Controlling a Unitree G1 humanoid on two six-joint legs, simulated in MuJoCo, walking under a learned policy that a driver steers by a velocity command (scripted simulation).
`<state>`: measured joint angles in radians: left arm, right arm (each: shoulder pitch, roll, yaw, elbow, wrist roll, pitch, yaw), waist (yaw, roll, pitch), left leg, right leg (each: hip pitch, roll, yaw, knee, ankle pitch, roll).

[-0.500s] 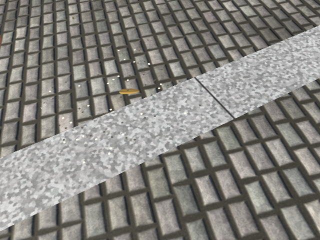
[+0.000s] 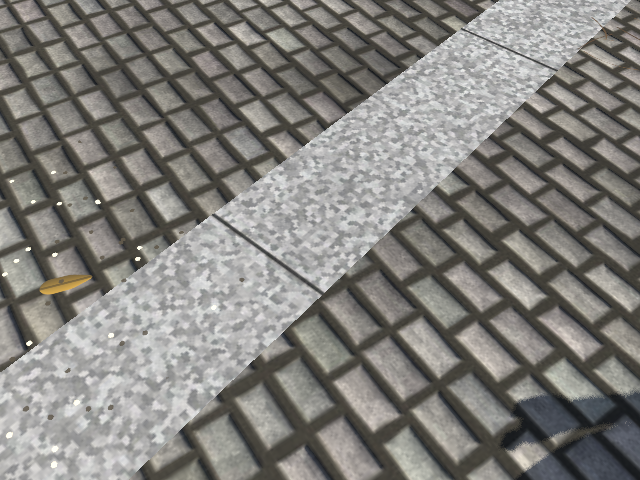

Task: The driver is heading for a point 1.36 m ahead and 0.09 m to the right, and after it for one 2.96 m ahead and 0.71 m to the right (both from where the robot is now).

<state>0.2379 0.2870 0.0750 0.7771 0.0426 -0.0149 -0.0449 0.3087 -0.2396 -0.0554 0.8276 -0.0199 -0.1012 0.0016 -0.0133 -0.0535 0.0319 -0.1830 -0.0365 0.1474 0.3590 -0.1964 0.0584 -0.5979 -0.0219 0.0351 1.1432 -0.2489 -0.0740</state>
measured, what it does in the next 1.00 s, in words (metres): walks ahead: right foot, then left foot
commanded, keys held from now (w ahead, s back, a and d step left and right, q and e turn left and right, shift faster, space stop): w+e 0.20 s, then w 0.80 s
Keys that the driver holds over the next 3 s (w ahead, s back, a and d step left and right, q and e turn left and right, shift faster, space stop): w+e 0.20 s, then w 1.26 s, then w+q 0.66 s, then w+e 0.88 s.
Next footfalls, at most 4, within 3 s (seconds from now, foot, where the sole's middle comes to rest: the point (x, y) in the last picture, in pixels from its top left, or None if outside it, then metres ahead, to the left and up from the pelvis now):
0.30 right None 0.31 -0.13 -0.78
0.86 left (332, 398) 0.66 -0.03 -0.78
1.40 right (427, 304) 0.91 -0.27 -0.78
1.96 left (365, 214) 1.21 -0.13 -0.78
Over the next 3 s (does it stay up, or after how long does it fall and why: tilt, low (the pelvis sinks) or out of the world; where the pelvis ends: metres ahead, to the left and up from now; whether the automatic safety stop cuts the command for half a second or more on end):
stays up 1.63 -0.18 -0.01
